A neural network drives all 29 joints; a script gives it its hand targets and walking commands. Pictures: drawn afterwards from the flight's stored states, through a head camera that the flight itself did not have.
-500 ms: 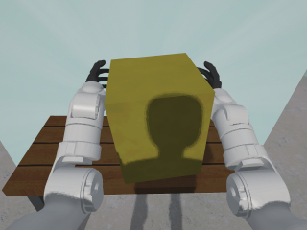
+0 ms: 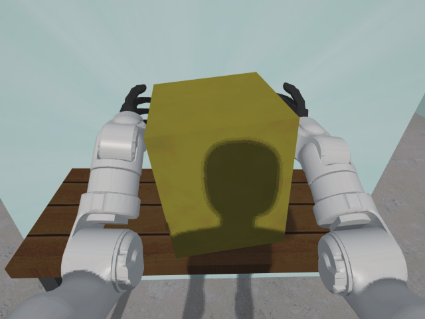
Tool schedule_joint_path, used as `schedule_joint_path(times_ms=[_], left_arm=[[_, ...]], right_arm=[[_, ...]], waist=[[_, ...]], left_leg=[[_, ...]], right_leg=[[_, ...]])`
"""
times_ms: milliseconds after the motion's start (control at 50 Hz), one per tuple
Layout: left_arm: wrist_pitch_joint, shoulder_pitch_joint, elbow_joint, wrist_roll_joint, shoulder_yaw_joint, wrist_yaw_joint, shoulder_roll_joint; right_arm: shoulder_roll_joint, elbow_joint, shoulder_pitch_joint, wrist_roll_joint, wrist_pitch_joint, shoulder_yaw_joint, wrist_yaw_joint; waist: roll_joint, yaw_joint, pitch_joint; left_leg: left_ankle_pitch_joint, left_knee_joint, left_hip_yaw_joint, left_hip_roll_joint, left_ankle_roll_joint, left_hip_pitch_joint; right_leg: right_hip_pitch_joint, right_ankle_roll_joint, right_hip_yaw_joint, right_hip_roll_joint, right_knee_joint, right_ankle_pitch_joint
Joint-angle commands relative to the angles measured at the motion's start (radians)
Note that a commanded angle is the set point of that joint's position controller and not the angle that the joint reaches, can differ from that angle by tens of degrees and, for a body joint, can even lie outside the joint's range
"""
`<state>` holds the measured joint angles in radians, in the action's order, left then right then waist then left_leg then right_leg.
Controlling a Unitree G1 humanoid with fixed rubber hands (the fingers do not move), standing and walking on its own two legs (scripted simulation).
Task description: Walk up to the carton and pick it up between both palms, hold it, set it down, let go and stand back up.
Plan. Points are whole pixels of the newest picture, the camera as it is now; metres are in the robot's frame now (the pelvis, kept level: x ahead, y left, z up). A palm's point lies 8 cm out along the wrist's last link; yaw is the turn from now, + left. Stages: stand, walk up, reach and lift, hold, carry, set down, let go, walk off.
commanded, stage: hold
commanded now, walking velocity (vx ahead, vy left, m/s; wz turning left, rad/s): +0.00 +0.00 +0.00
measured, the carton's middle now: (217, 161) +0.36 -0.02 +0.20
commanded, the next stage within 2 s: none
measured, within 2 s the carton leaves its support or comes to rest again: neither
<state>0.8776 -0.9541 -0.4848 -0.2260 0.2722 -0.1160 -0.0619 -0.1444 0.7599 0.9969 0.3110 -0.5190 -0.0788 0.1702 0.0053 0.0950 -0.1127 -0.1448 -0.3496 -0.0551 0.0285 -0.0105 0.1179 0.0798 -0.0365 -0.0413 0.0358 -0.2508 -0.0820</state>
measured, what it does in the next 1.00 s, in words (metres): stands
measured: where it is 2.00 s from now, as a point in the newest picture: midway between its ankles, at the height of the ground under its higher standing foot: outside the picture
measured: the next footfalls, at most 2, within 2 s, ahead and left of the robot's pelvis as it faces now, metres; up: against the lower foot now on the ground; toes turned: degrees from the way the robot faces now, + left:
none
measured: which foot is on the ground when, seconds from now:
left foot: down 0.00-1.00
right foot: down 0.00-1.00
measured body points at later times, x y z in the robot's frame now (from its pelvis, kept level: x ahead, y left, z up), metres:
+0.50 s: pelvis +0.00 +0.00 +0.00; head -0.08 +0.01 +0.44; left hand +0.40 +0.14 +0.28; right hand +0.39 -0.16 +0.28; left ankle +0.04 +0.11 -0.75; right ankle +0.04 -0.14 -0.75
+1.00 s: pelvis +0.00 +0.00 +0.00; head -0.08 +0.01 +0.44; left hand +0.40 +0.14 +0.28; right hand +0.39 -0.16 +0.29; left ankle +0.04 +0.11 -0.75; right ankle +0.04 -0.14 -0.75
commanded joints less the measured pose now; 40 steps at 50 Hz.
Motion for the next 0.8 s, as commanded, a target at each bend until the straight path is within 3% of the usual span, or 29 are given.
schedule_joint_path(times_ms=[0, 260, 700, 780], left_arm=[[-0.106, -0.955, 0.287, 0.232, -0.356, 0.162, 0.649], [-0.096, -0.963, 0.234, 0.217, -0.313, 0.180, 0.617], [-0.087, -0.967, 0.290, 0.239, -0.333, 0.182, 0.609], [-0.084, -0.969, 0.265, 0.233, -0.319, 0.186, 0.602]], right_arm=[[0.730, -0.316, 0.993, 0.228, -0.031, 0.386, -0.087], [0.726, -0.275, 0.992, 0.222, -0.060, 0.360, -0.088], [0.738, -0.328, 0.991, 0.259, -0.082, 0.384, -0.073], [0.730, -0.315, 0.998, 0.255, -0.087, 0.374, -0.074]], waist=[[-0.052, -0.052, -0.415], [-0.042, -0.059, -0.398], [-0.048, -0.058, -0.448], [-0.043, -0.060, -0.426]], left_leg=[[0.089, 0.030, 0.065, -0.058, 0.029, -0.009], [0.030, 0.054, 0.061, -0.057, 0.021, 0.047], [0.145, 0.017, 0.063, -0.063, 0.037, 0.003], [0.109, 0.028, 0.061, -0.063, 0.035, 0.022]], right_leg=[[-0.146, 0.028, 0.032, -0.134, -0.031, 0.030], [-0.174, 0.025, 0.032, -0.136, -0.043, 0.017], [-0.178, 0.027, 0.037, -0.141, -0.048, 0.078], [-0.174, 0.027, 0.037, -0.140, -0.045, 0.054]])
